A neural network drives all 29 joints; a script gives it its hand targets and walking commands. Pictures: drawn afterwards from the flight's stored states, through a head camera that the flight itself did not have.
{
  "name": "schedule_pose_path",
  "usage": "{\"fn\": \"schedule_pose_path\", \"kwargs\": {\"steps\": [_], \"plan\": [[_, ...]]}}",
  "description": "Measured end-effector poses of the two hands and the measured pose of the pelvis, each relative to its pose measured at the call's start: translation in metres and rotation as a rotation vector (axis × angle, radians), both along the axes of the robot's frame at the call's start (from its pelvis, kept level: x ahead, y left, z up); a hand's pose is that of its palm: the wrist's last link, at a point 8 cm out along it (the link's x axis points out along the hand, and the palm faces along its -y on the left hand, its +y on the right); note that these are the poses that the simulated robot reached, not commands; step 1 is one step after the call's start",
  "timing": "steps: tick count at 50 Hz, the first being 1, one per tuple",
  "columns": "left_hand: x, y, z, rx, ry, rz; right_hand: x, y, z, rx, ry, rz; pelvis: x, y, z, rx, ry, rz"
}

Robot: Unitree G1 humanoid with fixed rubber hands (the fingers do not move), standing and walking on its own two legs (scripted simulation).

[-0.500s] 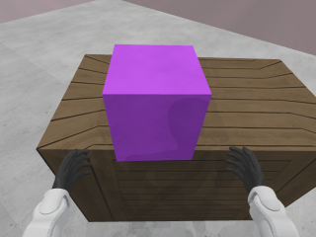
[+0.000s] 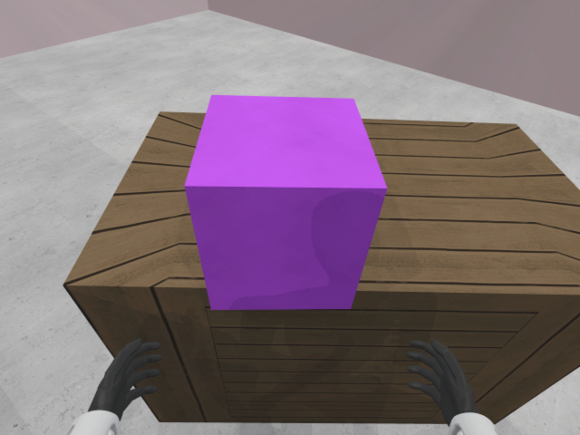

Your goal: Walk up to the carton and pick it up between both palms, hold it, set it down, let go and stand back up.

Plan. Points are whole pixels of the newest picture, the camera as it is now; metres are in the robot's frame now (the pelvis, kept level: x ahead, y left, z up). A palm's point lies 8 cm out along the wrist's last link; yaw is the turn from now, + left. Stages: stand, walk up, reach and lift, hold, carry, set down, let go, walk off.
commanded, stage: set down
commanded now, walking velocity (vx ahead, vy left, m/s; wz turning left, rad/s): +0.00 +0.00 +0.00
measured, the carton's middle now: (282, 204) +0.45 +0.04 +0.10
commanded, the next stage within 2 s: let go in 0.60 s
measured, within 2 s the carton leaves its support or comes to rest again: neither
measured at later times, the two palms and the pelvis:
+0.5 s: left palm out of the picture +0.13 +0.23 -0.02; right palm out of the picture +0.14 -0.20 -0.02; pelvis -0.03 +0.00 +0.00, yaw -1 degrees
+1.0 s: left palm out of the picture +0.12 +0.23 -0.06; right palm out of the picture +0.11 -0.21 -0.06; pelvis -0.04 +0.01 +0.00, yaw -1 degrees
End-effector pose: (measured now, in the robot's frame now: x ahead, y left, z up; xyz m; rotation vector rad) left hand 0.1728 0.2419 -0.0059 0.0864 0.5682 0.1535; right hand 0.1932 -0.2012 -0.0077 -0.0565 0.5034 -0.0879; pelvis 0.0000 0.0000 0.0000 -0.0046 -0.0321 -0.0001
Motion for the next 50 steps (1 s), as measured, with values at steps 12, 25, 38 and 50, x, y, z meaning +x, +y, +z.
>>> {"fn": "schedule_pose_path", "kwargs": {"steps": [12, 25, 38, 50], "plan": [[0.005, -0.012, 0.019, -0.039, -0.087, -0.002, 0.004, 0.004, 0.02, 0.028, -0.07, 0.015, -0.005, -0.003, 0.0, 0.0, 0.003, 0.008], [-0.043, -0.016, -0.015, -0.065, 0.138, 0.012, -0.056, -0.001, -0.009, 0.021, 0.146, -0.037, -0.026, -0.002, 0.001, 0.003, -0.033, -0.009], [-0.035, -0.009, -0.023, -0.038, 0.205, 0.009, -0.055, 0.003, -0.02, 0.012, 0.233, -0.011, -0.048, 0.003, -0.002, 0.001, 0.009, -0.011], [-0.05, -0.014, -0.058, -0.014, 0.373, -0.019, -0.081, -0.004, -0.054, -0.02, 0.358, -0.047, -0.042, 0.012, -0.002, 0.0, -0.006, -0.021]]}}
